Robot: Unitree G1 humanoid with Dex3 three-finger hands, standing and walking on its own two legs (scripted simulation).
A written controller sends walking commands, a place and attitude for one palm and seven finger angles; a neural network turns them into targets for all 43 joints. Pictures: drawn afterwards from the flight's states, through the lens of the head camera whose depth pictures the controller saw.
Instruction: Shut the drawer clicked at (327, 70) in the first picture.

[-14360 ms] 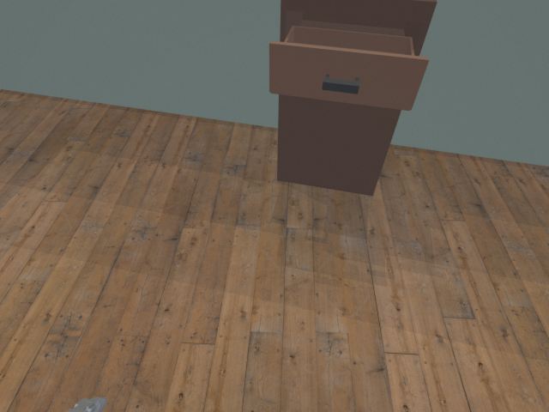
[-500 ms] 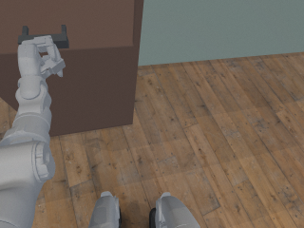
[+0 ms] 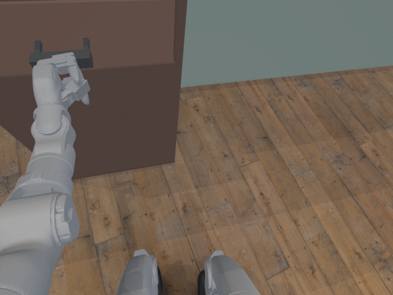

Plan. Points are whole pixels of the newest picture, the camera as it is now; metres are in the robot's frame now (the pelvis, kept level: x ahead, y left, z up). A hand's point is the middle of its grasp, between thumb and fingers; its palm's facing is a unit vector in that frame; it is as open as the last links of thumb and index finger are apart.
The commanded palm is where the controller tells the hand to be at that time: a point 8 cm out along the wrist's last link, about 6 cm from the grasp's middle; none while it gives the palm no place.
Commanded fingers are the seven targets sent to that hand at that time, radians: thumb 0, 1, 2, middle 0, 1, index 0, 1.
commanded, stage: pull the fist back off the drawer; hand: left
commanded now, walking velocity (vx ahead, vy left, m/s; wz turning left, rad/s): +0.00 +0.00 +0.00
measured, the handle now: (62, 52) +0.59 +0.23 +0.07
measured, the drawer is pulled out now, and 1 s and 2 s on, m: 0.00 0.00 0.00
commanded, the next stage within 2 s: draw the hand back to the body in 0.18 s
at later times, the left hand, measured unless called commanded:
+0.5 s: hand (73, 98) +0.45 +0.18 +0.10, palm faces +0.15 -0.99 -0.04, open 3.3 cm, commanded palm +0.40 +0.23 +0.11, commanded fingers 0.00 0.90 0.90 -1.40 -1.60 -1.40 -1.60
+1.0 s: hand (17, 151) +0.32 +0.20 +0.17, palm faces +0.25 -0.93 -0.27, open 3.3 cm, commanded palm +0.28 +0.25 +0.19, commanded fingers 0.00 0.90 0.90 -1.40 -1.60 -1.40 -1.60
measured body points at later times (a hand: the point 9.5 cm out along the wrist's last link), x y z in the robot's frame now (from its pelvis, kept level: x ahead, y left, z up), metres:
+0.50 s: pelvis +0.05 -0.01 +0.04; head +0.14 +0.00 +0.48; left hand +0.44 +0.24 +0.10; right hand +0.13 -0.26 -0.08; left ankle +0.06 +0.09 -0.65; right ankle +0.02 -0.12 -0.65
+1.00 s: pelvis +0.05 -0.02 +0.08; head +0.05 -0.03 +0.53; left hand +0.30 +0.25 +0.19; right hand +0.24 -0.24 +0.00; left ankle +0.06 +0.09 -0.65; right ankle +0.02 -0.12 -0.65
